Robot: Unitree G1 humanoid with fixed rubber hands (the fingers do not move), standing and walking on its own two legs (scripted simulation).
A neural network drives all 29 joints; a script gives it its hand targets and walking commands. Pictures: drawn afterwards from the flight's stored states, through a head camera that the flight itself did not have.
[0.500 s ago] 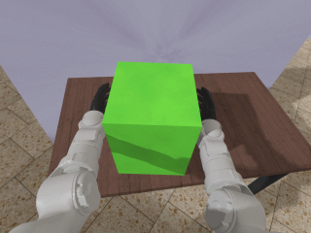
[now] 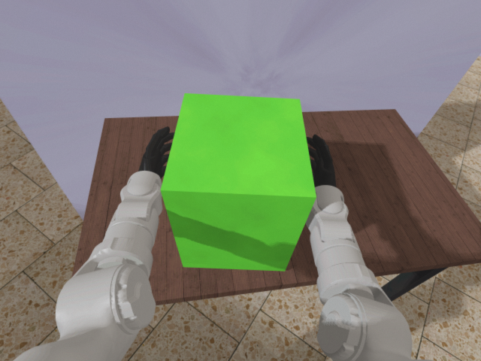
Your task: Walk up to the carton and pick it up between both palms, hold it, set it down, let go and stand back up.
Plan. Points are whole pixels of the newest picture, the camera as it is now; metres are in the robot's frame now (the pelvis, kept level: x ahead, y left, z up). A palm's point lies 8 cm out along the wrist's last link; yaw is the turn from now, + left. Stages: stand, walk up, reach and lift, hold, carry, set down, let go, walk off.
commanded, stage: set down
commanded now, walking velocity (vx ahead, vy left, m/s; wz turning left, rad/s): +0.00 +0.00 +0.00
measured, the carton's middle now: (238, 188) +0.42 +0.02 +0.04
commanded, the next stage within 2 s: none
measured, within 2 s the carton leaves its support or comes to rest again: rests again in 0.76 s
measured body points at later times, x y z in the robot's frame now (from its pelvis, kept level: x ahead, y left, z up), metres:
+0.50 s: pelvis +0.00 +0.00 +0.00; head +0.06 +0.02 +0.45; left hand +0.44 +0.16 +0.07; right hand +0.42 -0.13 +0.08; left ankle -0.03 +0.10 -0.75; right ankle -0.02 -0.15 -0.75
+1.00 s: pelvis -0.01 -0.01 +0.00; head +0.06 +0.01 +0.44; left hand +0.43 +0.20 +0.05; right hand +0.44 -0.13 +0.06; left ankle -0.03 +0.10 -0.75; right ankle -0.02 -0.15 -0.75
